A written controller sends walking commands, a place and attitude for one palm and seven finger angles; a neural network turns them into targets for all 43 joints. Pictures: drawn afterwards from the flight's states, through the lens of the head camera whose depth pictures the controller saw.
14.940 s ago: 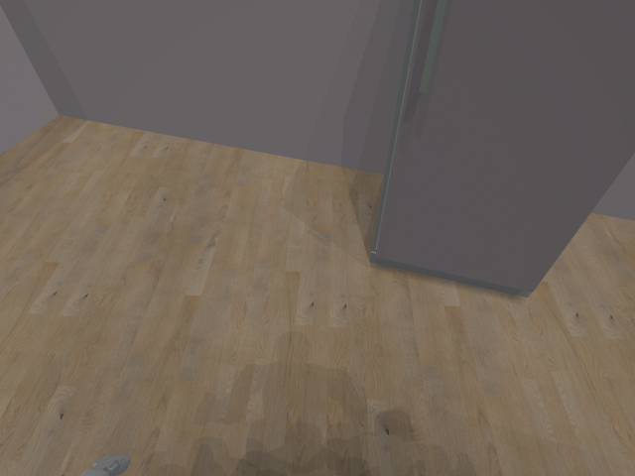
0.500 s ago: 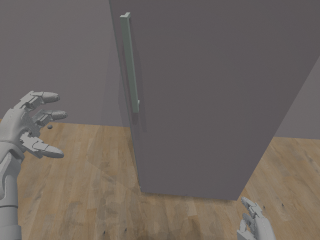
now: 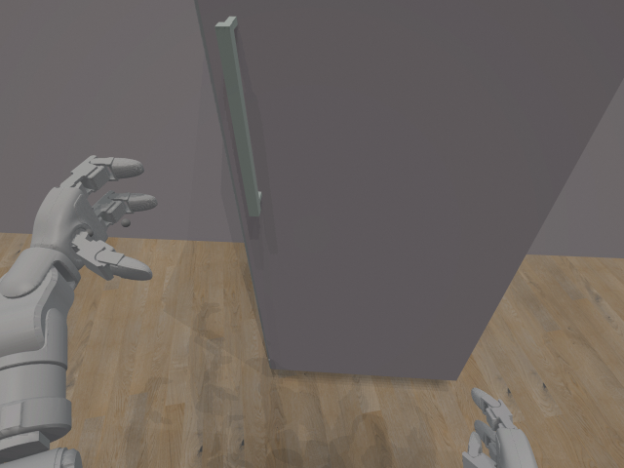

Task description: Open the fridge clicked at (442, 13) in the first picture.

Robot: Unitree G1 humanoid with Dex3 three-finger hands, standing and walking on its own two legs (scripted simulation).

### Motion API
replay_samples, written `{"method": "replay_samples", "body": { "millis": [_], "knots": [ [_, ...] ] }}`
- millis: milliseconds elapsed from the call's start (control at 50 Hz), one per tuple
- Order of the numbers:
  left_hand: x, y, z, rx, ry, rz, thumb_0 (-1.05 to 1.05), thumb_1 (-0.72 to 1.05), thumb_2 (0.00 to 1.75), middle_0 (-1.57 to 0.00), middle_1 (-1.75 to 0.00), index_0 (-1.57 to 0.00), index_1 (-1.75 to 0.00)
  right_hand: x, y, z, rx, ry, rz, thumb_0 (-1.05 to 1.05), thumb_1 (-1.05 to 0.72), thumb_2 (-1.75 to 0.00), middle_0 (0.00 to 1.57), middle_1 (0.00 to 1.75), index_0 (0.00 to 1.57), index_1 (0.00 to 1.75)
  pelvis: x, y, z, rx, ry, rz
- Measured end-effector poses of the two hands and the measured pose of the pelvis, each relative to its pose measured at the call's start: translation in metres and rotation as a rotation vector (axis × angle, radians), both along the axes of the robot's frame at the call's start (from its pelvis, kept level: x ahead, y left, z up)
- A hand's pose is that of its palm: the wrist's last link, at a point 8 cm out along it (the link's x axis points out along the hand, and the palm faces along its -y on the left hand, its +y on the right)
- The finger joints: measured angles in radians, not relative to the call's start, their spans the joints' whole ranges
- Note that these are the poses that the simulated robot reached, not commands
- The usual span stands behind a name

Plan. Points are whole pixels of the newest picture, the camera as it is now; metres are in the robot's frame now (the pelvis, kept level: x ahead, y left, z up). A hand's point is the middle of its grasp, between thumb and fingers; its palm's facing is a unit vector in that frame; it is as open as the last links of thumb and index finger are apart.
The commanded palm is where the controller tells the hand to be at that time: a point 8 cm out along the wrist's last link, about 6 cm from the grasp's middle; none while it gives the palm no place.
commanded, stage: move the hooked fingers beside the handle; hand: left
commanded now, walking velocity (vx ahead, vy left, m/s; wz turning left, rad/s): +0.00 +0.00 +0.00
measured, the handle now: (244, 130) +0.55 +0.16 +0.19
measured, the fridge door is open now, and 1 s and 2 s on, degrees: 0 0 0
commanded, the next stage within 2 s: none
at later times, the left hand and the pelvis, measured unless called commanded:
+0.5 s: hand (161, 199) +0.38 +0.24 +0.17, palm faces +0.05 -1.00 -0.02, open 14.0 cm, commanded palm +0.36 +0.29 +0.17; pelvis +0.01 +0.00 +0.00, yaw +0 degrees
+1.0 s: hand (180, 175) +0.44 +0.23 +0.17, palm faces +0.03 -1.00 +0.00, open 14.0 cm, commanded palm +0.42 +0.28 +0.17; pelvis +0.01 +0.01 +0.00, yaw -1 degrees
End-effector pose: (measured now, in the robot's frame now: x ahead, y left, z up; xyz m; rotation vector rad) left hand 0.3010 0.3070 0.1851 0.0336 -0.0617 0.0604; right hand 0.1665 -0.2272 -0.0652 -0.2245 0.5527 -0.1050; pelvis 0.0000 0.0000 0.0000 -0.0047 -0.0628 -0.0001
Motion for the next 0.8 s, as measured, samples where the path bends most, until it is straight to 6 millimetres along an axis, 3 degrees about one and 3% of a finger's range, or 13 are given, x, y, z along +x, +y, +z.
{"method": "replay_samples", "body": {
  "millis": [120, 360, 500, 620, 800],
  "knots": [
    [0.019, -0.009, -0.002, -0.012, 0.026, -0.014, -0.02, -0.50, 0.30, -0.30, -1.20, -0.30, -1.20, -0.008, -0.008, -0.005, 0.004, 0.033, -0.033, 0.02, -0.90, -0.90, 0.20, 0.30, 0.21, 0.30, 0.004, -0.001, 0.000, 0.004, 0.016, -0.009],
    [0.036, -0.011, -0.007, -0.019, 0.029, 0.021, -0.02, -0.50, 0.30, -0.30, -1.20, -0.30, -1.20, -0.013, -0.018, -0.010, -0.013, 0.081, -0.063, 0.02, -0.90, -0.90, 0.20, 0.30, 0.21, 0.30, 0.008, -0.002, 0.000, 0.004, 0.029, -0.012],
    [0.059, -0.017, -0.010, -0.018, 0.072, -0.011, -0.02, -0.50, 0.30, -0.30, -1.20, -0.30, -1.20, -0.019, -0.020, -0.013, -0.024, 0.111, -0.077, 0.01, -0.90, -0.90, 0.20, 0.30, 0.21, 0.30, 0.007, -0.001, -0.001, 0.003, 0.048, -0.007],
    [0.081, -0.018, -0.012, -0.036, 0.075, -0.012, -0.02, -0.50, 0.30, -0.30, -1.20, -0.30, -1.20, -0.033, -0.023, -0.018, -0.029, 0.153, -0.104, 0.01, -0.90, -0.90, 0.20, 0.30, 0.21, 0.30, 0.008, 0.001, -0.001, 0.003, 0.070, -0.015],
    [0.098, -0.018, -0.012, -0.036, 0.067, -0.026, -0.02, -0.50, 0.30, -0.30, -1.20, -0.30, -1.20, -0.061, -0.026, -0.027, -0.031, 0.243, -0.143, 0.01, -0.90, -0.90, 0.20, 0.30, 0.21, 0.30, 0.011, 0.006, -0.002, 0.002, 0.089, -0.023]
  ]
}}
